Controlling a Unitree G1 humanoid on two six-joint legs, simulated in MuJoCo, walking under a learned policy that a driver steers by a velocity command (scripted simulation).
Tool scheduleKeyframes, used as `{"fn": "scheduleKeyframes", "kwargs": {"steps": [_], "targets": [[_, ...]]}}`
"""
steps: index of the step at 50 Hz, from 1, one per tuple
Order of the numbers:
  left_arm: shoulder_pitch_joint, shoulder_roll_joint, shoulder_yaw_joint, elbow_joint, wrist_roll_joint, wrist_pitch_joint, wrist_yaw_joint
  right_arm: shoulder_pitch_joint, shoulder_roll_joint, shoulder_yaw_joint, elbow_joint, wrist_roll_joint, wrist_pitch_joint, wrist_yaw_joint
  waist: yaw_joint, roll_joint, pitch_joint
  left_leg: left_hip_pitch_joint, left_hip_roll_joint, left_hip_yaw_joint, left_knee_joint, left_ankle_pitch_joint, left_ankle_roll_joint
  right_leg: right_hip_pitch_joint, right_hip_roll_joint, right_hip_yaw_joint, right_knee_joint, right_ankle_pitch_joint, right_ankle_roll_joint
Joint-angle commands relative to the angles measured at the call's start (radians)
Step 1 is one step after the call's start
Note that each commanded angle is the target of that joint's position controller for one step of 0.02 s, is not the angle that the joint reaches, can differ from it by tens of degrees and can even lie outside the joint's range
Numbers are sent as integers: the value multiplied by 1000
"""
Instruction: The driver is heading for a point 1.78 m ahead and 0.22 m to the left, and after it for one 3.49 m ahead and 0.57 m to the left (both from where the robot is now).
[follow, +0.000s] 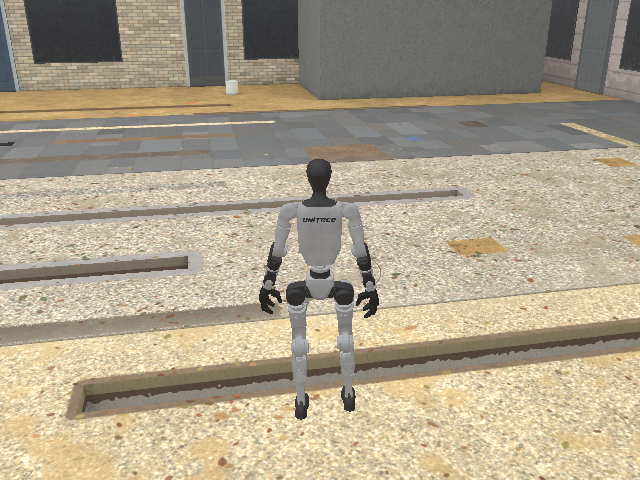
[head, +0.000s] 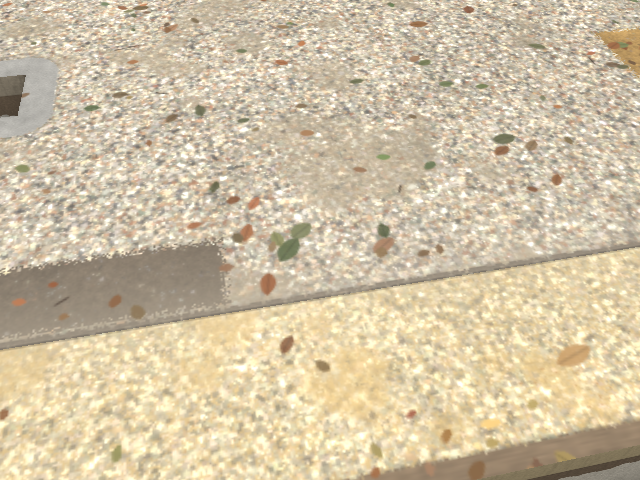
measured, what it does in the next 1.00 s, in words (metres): walks ahead: right foot, then left foot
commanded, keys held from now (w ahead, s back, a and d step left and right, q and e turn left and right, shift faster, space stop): w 0.70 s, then w+q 0.30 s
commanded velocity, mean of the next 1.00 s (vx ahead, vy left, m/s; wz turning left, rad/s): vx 0.38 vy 0.00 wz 0.08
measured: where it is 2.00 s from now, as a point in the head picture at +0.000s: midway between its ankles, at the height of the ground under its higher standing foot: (315, 272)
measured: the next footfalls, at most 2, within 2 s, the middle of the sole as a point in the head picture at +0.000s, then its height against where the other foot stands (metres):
right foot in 0.34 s outside the picture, level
left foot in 0.92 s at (329, 405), level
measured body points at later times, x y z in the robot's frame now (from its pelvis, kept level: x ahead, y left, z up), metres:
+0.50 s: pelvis +0.13 -0.08 -0.01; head +0.12 -0.11 +0.44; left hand +0.09 +0.20 -0.13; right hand +0.17 -0.35 -0.16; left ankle +0.09 +0.08 -0.67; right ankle +0.05 -0.14 -0.75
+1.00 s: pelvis +0.50 -0.06 -0.06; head +0.56 -0.11 +0.39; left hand +0.45 +0.20 -0.16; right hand +0.73 -0.28 -0.18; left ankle +0.65 +0.00 -0.75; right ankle +0.24 -0.19 -0.61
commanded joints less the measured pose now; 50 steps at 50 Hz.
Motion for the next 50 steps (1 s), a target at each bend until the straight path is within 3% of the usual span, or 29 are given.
{"fn": "scheduleKeyframes", "kwargs": {"steps": [1, 5, 10, 15, 17, 18, 19, 20, 21, 23, 25, 27, 28, 30, 32, 33, 34, 35, 38, 39, 41, 42, 44, 45, 46, 47, 48, 49, 50], "targets": [[32, 110, 17, -21, 0, -5, 3, 59, -105, -17, -12, 0, -4, -4, 0, 16, -12, -38, 95, -65, -59, 80, 59, 35, -21, 5, -26, 11, -65], [1, 117, 23, -46, -21, -20, 2, 56, -195, -50, -46, 24, -3, -12, -26, 106, 76, -63, 174, -210, -177, -403, 141, -116, 53, -77, 139, -228, -69], [-16, 106, 31, -84, -30, -61, -35, 105, -200, -77, -52, 31, -29, -30, -39, 129, 136, 71, 346, -315, -202, -261, 215, -371, -34, -19, 414, -312, -102], [126, 92, 45, -56, -33, -81, -63, 36, -176, -76, -92, 44, -43, 1, 69, 118, 69, -157, 263, -127, -74, -86, 174, -29, 27, -123, 364, -189, -127], [339, 137, 81, 5, -16, -72, -55, 2, -138, -58, -103, 34, -58, -1, 161, 35, 19, -312, 145, -17, 256, 113, 124, 210, 83, -125, 252, -158, -152], [440, 223, 107, 5, -18, -75, -54, -21, -115, -43, -131, 17, -69, -4, 193, -178, -9, -476, 39, 37, 633, -84, 53, 329, -131, 208, 35, -128, -224], [402, 276, 101, -21, -41, -107, -70, 60, -74, -48, -143, 30, -98, -7, 97, -254, 10, -638, -48, -70, 824, -389, 33, 330, -284, 567, -38, -21, -357], [354, 225, 85, -25, -50, -130, -80, 122, -120, -67, -129, 60, -108, -12, 34, -133, 46, -691, 15, -166, 959, -377, 47, 233, -368, 627, -76, -166, -429], [250, 171, 68, -69, -54, -139, -86, 113, -172, -84, -133, 78, -109, -12, -6, -49, 119, -691, 84, -181, 983, -289, 62, 143, -346, 515, -106, -186, -398], [129, 152, 60, -132, -49, -136, -86, 57, -147, -90, -152, 69, -97, -12, -30, -43, 148, -642, 184, -113, 877, -138, 46, 70, -248, 320, -200, -247, -310], [210, 101, 50, -128, -32, -138, -73, 54, -129, -101, -133, 53, -98, 11, -1, -1, 100, -610, 177, -50, 874, -3, 11, 113, -167, 179, -221, -81, -294], [370, 121, 61, -80, -29, -143, -56, -32, -113, -108, -176, 51, -112, 23, 39, -4, 95, -831, 189, -54, 924, 19, 8, 318, -195, 145, -151, 183, -283], [414, 99, 47, -60, -26, -152, -37, -149, -137, -125, -227, 77, -135, 34, 45, -56, 134, -910, 178, -72, 801, 36, 34, 387, -158, 99, -119, 178, -222], [536, 126, 61, -42, -38, -158, 1, -276, -62, -97, -276, 89, -160, 37, 87, -103, 186, -1046, 154, -35, 730, 98, 18, 474, -178, 130, -198, 107, -226], [617, 104, 47, -46, -34, -155, 9, -330, -66, -98, -304, 88, -158, 52, 97, -31, 231, -1179, 138, -18, 745, 67, 20, 575, -217, 173, -229, 77, -224], [597, 115, 46, -53, -50, -142, 3, -309, -57, -92, -315, 93, -149, 59, 59, -10, 220, -1130, 112, -6, 686, 119, 16, 530, -196, 145, -242, 110, -198], [509, 112, 42, -114, -74, -113, 17, -339, -40, -73, -329, 74, -146, 69, 61, 60, 238, -1008, 93, 84, 590, 197, -14, 341, -167, 55, -306, 125, -199], [465, 112, 37, -120, -69, -91, 36, -397, -40, -74, -347, 75, -140, 76, 46, 76, 264, -871, 90, 99, 481, 284, -19, 219, -139, -12, -322, 169, -168], [440, 140, 42, -125, -70, -112, 29, -443, -27, -58, -379, 38, -171, 90, 34, -54, 222, -679, 40, 141, 504, 490, 49, 116, -120, -173, -323, 427, -96], [448, 124, 43, -115, -53, -118, 37, -516, -23, -54, -398, 23, -197, 87, 50, -92, 222, -678, 14, 167, 483, 468, 70, 149, -112, -204, -304, 516, -72], [490, 84, 31, -90, -9, -137, 24, -591, -53, -66, -459, 34, -236, 90, 27, -152, 171, -607, -38, 189, 376, 445, 122, 245, -133, -224, -190, 843, -1], [482, 133, 45, -83, -1, -129, 30, -567, -76, -71, -448, 41, -242, 96, 0, -206, 132, -621, -45, 190, 314, 401, 124, 347, -153, -240, -111, 979, 17], [452, 189, 62, -90, 18, -88, 34, -434, -130, -83, -431, 27, -227, 93, -79, -240, 29, -479, -123, 245, 243, 279, 148, 436, -177, -234, 248, 1350, 24], [445, 201, 68, -107, 36, -87, 22, -217, -222, -120, -371, 34, -209, 80, -161, -259, -65, -208, -127, 224, 154, 309, 199, 348, -160, -212, 535, 1504, 47], [374, 165, 54, -163, 55, -96, -1, 94, -249, -129, -292, -18, -181, 78, -258, -231, -288, 323, 75, -36, 299, 395, 282, 7, -131, -133, 906, 867, 31], [516, -45, -10, -215, 4, -124, -44, 167, -236, -113, -260, -45, -196, 100, -117, 79, -520, 888, 452, -645, 367, 458, 601, -649, 101, 27, 1388, -471, 114], [433, 129, 25, -207, -53, -174, -67, 214, -192, -121, -240, -57, -156, 60, -179, -118, -683, 786, 370, -692, 274, 352, 501, -575, 79, 214, 1429, -392, 28], [292, 160, 37, -277, -82, -183, -88, 148, -147, -103, -268, -37, -145, 38, -164, -49, -498, 606, 329, -580, 203, 285, 444, -659, 19, 176, 1384, -399, 7], [259, 157, 17, -279, -49, -197, -106, 45, -146, -100, -286, -37, -154, 44, -80, -185, -365, 306, 279, -483, 107, 257, 388, -562, -18, 140, 1287, -325, -52]]}}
